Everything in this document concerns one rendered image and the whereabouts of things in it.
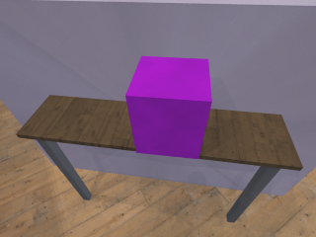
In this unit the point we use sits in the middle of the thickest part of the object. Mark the carton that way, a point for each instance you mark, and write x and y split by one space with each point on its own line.
168 102

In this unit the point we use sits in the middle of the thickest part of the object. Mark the table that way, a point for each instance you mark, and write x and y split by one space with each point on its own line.
249 138

